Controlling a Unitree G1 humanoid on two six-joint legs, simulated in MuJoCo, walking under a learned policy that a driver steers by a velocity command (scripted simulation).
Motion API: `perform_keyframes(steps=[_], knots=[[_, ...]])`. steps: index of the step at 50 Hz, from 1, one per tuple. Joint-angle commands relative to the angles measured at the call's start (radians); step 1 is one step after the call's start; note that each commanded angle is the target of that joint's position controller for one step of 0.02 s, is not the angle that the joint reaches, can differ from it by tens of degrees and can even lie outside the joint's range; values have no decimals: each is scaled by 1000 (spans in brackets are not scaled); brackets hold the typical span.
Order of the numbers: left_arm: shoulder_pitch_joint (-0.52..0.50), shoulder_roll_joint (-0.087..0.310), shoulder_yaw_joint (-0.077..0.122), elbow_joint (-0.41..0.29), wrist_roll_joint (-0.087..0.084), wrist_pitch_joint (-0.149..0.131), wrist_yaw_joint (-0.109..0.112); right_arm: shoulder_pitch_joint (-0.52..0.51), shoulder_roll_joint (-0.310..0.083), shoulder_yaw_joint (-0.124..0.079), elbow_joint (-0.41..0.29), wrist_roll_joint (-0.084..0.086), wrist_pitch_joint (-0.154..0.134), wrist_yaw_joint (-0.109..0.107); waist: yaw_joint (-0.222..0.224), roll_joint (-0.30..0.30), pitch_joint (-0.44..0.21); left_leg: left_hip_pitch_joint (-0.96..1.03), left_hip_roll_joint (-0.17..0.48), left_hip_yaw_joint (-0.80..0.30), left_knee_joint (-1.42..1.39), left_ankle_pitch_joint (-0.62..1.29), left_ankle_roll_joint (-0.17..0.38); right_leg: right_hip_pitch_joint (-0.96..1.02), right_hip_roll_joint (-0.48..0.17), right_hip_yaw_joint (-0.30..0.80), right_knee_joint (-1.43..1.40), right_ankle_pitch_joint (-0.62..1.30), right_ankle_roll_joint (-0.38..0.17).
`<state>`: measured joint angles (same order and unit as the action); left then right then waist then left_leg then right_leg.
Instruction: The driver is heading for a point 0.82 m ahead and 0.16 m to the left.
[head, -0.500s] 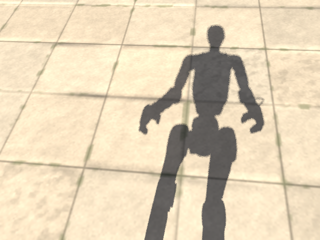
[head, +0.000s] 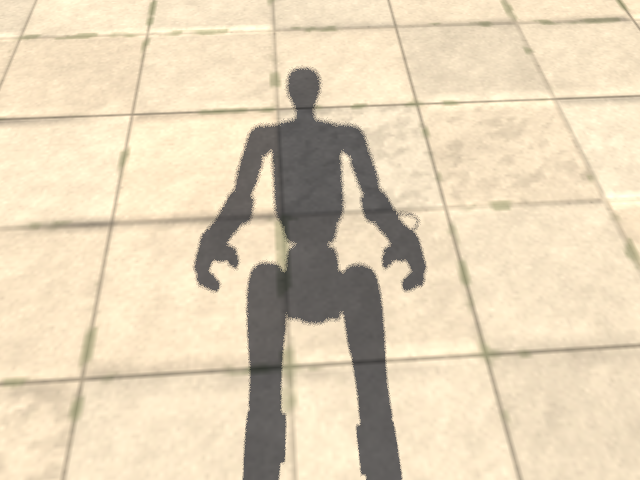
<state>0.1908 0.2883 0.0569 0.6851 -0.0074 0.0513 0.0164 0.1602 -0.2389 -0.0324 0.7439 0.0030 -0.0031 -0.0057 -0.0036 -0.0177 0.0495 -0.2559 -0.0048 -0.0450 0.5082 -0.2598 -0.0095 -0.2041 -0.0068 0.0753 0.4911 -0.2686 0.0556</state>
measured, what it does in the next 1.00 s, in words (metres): walks ahead: left foot, then right foot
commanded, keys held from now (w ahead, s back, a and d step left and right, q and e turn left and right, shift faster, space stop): no key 0.06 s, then w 0.94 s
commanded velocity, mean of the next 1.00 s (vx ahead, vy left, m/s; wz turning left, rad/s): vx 0.35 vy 0.00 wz -0.03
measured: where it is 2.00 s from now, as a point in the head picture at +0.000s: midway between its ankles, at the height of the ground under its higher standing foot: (302, 329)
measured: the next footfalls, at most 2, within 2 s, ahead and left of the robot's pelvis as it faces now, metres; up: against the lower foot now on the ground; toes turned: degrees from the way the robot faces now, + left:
left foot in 0.36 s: +0.10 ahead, +0.11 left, +0.00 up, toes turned +1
right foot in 0.84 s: +0.46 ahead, -0.10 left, +0.00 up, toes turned -1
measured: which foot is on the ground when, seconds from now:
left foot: down 0.00-0.10, up 0.12-0.34, down 0.36-0.86, up 0.88-1.00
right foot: down 0.00-0.36, up 0.38-0.82, down 0.84-1.00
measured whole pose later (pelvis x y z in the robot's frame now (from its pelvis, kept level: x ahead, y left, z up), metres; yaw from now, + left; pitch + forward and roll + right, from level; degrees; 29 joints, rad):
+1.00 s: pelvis +0.37 -0.02 +0.00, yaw +1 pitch +1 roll -1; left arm 0.22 0.27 0.05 0.71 0.00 -0.08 -0.03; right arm 0.29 -0.31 -0.03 0.80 0.02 -0.08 0.01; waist -0.01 0.03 0.05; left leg -0.45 0.07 -0.04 1.18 -0.33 0.03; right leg -0.29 0.06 -0.06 0.42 -0.14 -0.07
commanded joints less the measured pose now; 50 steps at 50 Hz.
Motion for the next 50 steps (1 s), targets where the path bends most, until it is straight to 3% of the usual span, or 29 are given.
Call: perform_keyframes(steps=[1, 2, 3, 5, 8, 10, 12, 15, 17, 18, 19, 20, 21, 23, 26, 29, 32, 37, 39, 40, 41, 42, 43, 44, 45, 46, 47, 49, 50], knots=[[18, 200, 43, -62, 22, -15, 13, 60, -130, -23, -47, -24, -40, 11, -50, -51, -151, -32, 77, -61, -48, 180, 42, 196, -124, 111, -71, 396, -93], [-4, 130, 28, -54, 26, -18, 2, 34, -110, -16, -37, -31, -45, 11, -36, -112, -159, 48, 46, -15, -61, 61, -7, 87, -124, 110, -72, 255, -139], [-20, 85, 16, -61, 28, -24, -7, -11, -134, -19, -34, -30, -42, 9, -13, -78, -116, 55, 39, -10, -51, 72, -28, 49, -96, 101, -87, 154, -133], [17, 105, 19, -41, 25, -32, -4, -29, -123, -18, -27, -17, -30, 0, 11, -101, -82, 14, -7, 43, 20, -44, -26, 20, -72, 107, -129, -116, -127], [120, 166, 32, -21, 10, -44, 4, -72, -130, -26, -54, 15, -42, -2, 59, -203, 70, -201, -25, 87, 202, -196, 5, -23, -215, 350, -281, -507, -236], [145, 164, 32, -12, 6, -63, 10, -94, -136, -33, -71, 28, -66, 8, 66, -221, 114, -322, 29, 29, 319, -267, 43, 16, -287, 447, -317, -460, -286], [132, 154, 30, -17, -7, -74, 10, -87, -133, -32, -71, 34, -86, 26, 56, -174, 95, -352, 61, 19, 277, -279, 77, 81, -287, 410, -310, -363, -280], [52, 159, 32, -36, -21, -70, -1, 19, -119, -31, -14, 21, -100, 47, -14, -116, 12, -15, 2, 105, 47, -4, 74, -44, -186, 219, -252, -160, -229], [50, 111, 18, -40, -9, -71, -6, 183, -139, -46, 51, 18, -93, 44, -83, -71, -47, 251, -25, 107, 7, 64, 56, -180, -124, 135, -121, -120, -186], [28, 44, -3, -57, 2, -79, -10, 288, -193, -60, 64, 16, -94, 35, -125, 77, -68, 357, 125, -112, -106, -46, 104, -286, -36, 36, 151, -101, -121], [36, 24, -7, -116, -9, -99, -2, 353, -330, -86, 58, 5, -98, 39, -119, 333, -106, 433, 365, -594, -287, -263, 266, -493, 72, -33, 482, -287, -62], [50, 96, 14, -111, -36, -114, 3, 299, -278, -70, 46, -2, -106, 41, -92, 250, -53, 380, 416, -725, -351, -444, 325, -593, 28, 46, 644, -319, -68], [33, 124, 22, -101, -47, -123, -2, 240, -221, -53, 32, 3, -109, 35, -71, 184, 32, 341, 387, -618, -342, -448, 297, -657, -27, 53, 685, -215, -89], [19, 105, 22, -76, -20, -133, -11, 187, -188, -40, 18, -8, -106, 30, -48, 107, 47, 301, 295, -414, -337, -213, 238, -640, -80, 21, 640, -47, -101], [17, 74, 20, -67, -5, -130, -31, 199, -173, -30, 17, -4, -101, 22, -37, 110, 13, 268, 221, -226, -358, 95, 210, -563, -96, -26, 553, 81, -77], [-65, 42, 7, -99, -2, -130, -35, 223, -185, -30, 32, 3, -91, 14, -53, 79, 22, 259, 197, -123, -368, 290, 210, -557, -87, -59, 385, 169, -42], [-174, 13, -9, -132, -9, -141, -50, 254, -200, -29, 50, 4, -80, 3, -86, 92, 46, 214, 177, -55, -383, 314, 196, -477, -61, -94, 186, 303, -33], [-275, 36, -7, -169, -19, -155, -77, 301, -217, -35, 86, 17, -67, 1, -86, 94, 81, 292, 240, -52, -352, 380, 191, -436, -31, -92, 44, 315, -78], [-242, 67, 5, -164, -15, -157, -79, 290, -235, -43, 88, 17, -59, -3, -43, 111, 37, 354, 253, -41, -270, 612, 171, -364, -2, -104, 21, 252, -115], [-182, 93, 17, -151, -12, -154, -74, 284, -251, -49, 87, 15, -55, -6, -5, 132, -20, 375, 249, -31, -184, 801, 161, -273, 27, -124, 27, 215, -137], [-42, 129, 37, -113, -12, -150, -64, 266, -252, -49, 83, 11, -46, -8, 77, 130, -115, 352, 217, 2, -17, 941, 141, -86, 55, -150, 5, 230, -170], [131, 167, 54, -72, -8, -142, -48, 258, -235, -40, 67, 1, -45, -13, 155, 117, -235, 184, 185, 13, 210, 832, 112, 213, -19, -79, 41, 251, -213], [250, 273, 74, -50, 18, -137, -39, 365, -107, -4, 32, -16, -59, -6, 113, -125, -417, -195, 32, 38, 621, 250, 53, 626, -302, 347, 53, 157, -350], [271, 206, 57, -35, 9, -137, -44, 389, -113, 4, 54, 6, -83, 5, 113, -231, -537, -363, -64, -91, 817, -297, 39, 696, -405, 717, -143, -37, -427], [189, 149, 39, -37, -1, -135, -41, 264, -209, -25, 23, 38, -97, 14, 117, -147, -328, -472, 8, -102, 869, -256, 47, 545, -360, 592, -193, -134, -368], [121, 124, 30, -38, -5, -133, -39, 174, -212, -24, -6, 46, -105, 17, 92, -75, -191, -476, 59, -62, 828, -164, 55, 373, -317, 437, -220, -96, -332], [67, 106, 23, -34, 2, -135, -43, 136, -192, -22, -13, 33, -105, 14, 52, -4, -103, -446, 99, -39, 761, -96, 50, 218, -273, 336, -256, 9, -314], [12, 80, 17, -33, 16, -148, -48, 183, -166, -25, 7, 17, -85, 11, -13, -43, -71, -334, 145, -46, 687, -21, 34, 58, -214, 222, -319, 128, -304], [9, 81, 19, -24, 11, -157, -50, 204, -145, -20, 15, 14, -75, 9, -27, -48, -70, -312, 150, -38, 666, -11, 22, 23, -206, 189, -342, 166, -316]])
